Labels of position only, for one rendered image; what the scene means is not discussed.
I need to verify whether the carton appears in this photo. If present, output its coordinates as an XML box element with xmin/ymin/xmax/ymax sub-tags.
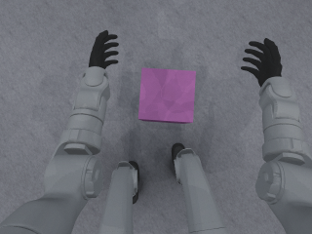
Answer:
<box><xmin>138</xmin><ymin>67</ymin><xmax>196</xmax><ymax>124</ymax></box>

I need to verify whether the right robot hand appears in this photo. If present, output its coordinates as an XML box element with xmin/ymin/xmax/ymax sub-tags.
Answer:
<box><xmin>241</xmin><ymin>38</ymin><xmax>283</xmax><ymax>87</ymax></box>

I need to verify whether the left robot upper arm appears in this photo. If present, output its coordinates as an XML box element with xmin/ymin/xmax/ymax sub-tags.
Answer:
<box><xmin>0</xmin><ymin>154</ymin><xmax>103</xmax><ymax>234</ymax></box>

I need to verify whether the robot right foot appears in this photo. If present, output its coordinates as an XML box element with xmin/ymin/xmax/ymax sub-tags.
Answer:
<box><xmin>172</xmin><ymin>142</ymin><xmax>185</xmax><ymax>184</ymax></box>

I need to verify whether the right robot upper arm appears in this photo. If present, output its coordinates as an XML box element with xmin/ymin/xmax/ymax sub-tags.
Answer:
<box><xmin>255</xmin><ymin>160</ymin><xmax>312</xmax><ymax>234</ymax></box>

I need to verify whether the left robot hand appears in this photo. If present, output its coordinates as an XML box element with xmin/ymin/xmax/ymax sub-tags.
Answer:
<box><xmin>89</xmin><ymin>30</ymin><xmax>119</xmax><ymax>69</ymax></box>

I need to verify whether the robot right thigh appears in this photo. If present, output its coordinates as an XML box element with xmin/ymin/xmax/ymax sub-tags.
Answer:
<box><xmin>174</xmin><ymin>153</ymin><xmax>229</xmax><ymax>234</ymax></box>

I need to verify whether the right robot forearm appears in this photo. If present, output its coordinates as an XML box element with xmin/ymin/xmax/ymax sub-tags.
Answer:
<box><xmin>258</xmin><ymin>76</ymin><xmax>312</xmax><ymax>169</ymax></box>

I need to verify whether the left robot forearm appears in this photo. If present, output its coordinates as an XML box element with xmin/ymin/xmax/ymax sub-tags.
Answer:
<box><xmin>43</xmin><ymin>66</ymin><xmax>111</xmax><ymax>191</ymax></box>

